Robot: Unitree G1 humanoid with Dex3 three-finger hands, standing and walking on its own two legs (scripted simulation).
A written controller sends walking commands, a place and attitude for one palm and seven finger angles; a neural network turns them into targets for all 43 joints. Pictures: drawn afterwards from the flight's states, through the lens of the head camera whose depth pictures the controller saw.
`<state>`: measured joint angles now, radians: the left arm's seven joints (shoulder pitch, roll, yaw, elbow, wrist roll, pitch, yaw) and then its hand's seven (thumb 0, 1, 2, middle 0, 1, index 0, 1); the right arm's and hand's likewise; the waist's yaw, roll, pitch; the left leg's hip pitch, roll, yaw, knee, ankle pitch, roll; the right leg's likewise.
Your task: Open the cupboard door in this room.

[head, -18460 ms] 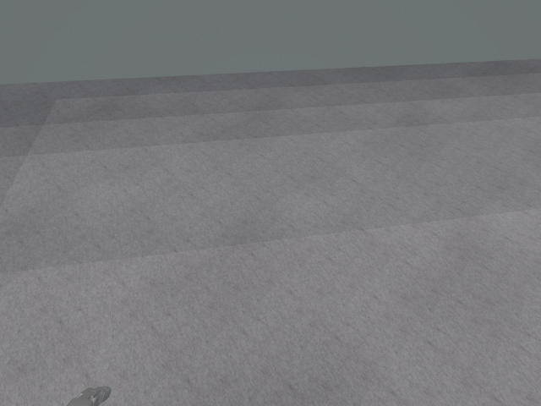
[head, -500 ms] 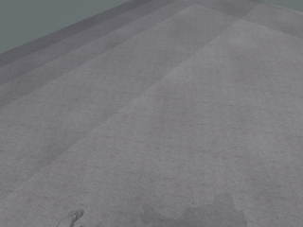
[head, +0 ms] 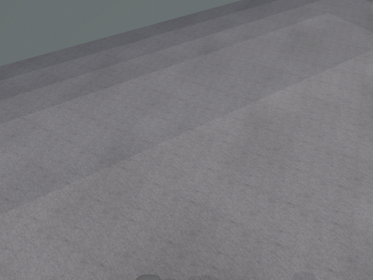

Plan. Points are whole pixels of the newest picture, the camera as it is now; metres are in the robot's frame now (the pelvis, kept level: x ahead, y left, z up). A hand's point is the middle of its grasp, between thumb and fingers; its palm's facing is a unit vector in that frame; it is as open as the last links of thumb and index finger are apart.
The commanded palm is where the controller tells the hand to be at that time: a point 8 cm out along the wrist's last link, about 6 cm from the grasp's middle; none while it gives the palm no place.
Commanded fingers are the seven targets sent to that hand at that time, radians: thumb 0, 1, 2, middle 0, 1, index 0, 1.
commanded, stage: turn or walk to find it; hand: left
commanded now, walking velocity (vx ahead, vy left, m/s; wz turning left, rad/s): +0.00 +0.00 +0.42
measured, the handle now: out of the picture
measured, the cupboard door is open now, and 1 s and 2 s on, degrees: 0 0 0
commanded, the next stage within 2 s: stand and wait in 1.08 s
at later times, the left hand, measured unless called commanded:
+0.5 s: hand out of the picture +0.03 +0.26 -0.17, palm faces +0.19 -0.95 -0.24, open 7.4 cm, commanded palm none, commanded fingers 0.00 0.90 0.90 -0.20 -0.30 -0.20 -0.30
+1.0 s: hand out of the picture -0.06 +0.18 -0.15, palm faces +0.42 -0.86 -0.28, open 7.3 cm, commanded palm none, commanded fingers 0.00 0.90 0.90 -0.20 -0.30 -0.20 -0.30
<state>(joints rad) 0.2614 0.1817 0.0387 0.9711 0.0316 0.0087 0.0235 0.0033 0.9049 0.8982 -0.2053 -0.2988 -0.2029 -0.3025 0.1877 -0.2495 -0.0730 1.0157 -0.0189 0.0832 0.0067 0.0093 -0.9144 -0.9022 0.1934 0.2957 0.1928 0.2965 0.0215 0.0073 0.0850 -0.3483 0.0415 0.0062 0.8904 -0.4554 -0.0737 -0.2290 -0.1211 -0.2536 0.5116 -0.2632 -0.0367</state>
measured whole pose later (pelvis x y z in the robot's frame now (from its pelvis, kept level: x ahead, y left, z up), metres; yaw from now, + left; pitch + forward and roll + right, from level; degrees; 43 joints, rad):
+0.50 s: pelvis -0.02 +0.04 +0.00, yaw +10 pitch +0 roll +0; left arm 0.14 0.24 0.05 0.96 0.02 0.06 0.02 0.01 0.90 0.90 -0.20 -0.30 -0.20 -0.30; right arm 0.19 -0.18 -0.04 0.97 -0.02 0.02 -0.01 0.01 -0.91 -0.90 0.20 0.30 0.20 0.30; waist -0.01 -0.02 0.07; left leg -0.21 -0.05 -0.04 0.44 -0.22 0.04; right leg -0.41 -0.07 -0.02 0.95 -0.44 0.10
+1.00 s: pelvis -0.03 -0.02 +0.00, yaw +24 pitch +0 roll +3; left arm 0.23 0.16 0.03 0.95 0.03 0.00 0.03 0.00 0.91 0.90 -0.21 -0.30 -0.20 -0.30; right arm 0.23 -0.25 -0.08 1.03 -0.03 0.09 0.01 0.01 -0.91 -0.90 0.19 0.30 0.19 0.30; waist -0.01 0.02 0.08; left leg -0.41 0.04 -0.04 1.05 -0.40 -0.08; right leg -0.21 -0.09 -0.21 0.49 -0.28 -0.05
